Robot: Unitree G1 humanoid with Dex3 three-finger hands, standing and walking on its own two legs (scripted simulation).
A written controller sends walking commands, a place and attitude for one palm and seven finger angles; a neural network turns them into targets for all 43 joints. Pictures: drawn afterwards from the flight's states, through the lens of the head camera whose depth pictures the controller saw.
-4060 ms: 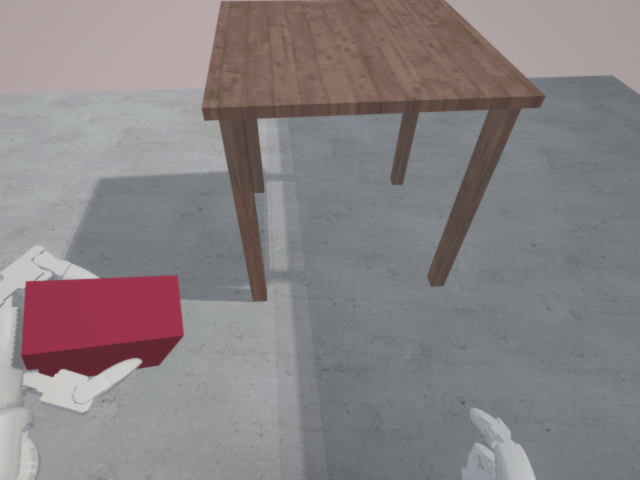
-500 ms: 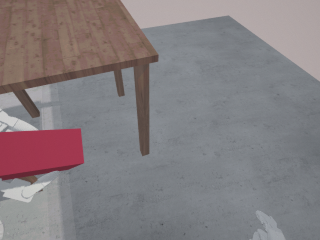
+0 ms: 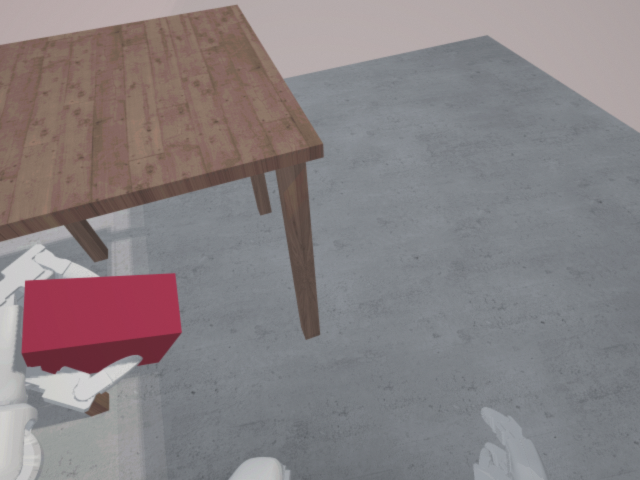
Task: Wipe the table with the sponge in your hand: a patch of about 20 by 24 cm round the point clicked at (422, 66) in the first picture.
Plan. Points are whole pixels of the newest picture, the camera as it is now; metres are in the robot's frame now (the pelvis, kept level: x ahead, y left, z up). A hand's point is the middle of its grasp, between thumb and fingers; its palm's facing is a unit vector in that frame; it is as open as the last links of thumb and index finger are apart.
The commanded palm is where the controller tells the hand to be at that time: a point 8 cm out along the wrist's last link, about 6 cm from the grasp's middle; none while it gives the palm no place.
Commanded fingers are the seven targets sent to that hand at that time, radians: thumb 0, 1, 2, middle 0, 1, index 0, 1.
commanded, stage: take the last steps up to it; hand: left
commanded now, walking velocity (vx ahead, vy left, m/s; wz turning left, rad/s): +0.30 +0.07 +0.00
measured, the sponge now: (125, 326) +0.23 +0.21 +0.14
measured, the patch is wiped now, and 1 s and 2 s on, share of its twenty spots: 0.00 0.00 0.00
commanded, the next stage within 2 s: come to a stop and stand still in 0.98 s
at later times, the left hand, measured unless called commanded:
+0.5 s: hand (105, 214) +0.34 +0.26 +0.18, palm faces +0.34 -0.84 -0.43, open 10.2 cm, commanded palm +0.29 +0.31 +0.18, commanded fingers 0.00 0.10 1.30 -1.20 -1.60 -1.20 -1.60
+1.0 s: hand (155, 155) +0.44 +0.23 +0.18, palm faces +0.35 -0.79 -0.50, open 10.2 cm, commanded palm +0.38 +0.28 +0.18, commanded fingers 0.00 0.10 1.30 -1.20 -1.60 -1.20 -1.60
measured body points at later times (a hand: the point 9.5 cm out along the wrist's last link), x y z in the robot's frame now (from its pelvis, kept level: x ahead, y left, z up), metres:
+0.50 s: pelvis +0.12 +0.03 +0.01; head +0.15 +0.04 +0.45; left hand +0.32 +0.30 +0.20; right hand +0.27 -0.16 -0.09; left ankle +0.09 +0.15 -0.73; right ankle +0.15 -0.09 -0.69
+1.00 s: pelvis +0.22 +0.00 +0.01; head +0.27 +0.00 +0.45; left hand +0.41 +0.27 +0.21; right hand +0.39 -0.26 -0.08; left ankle +0.28 +0.15 -0.70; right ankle +0.21 -0.07 -0.73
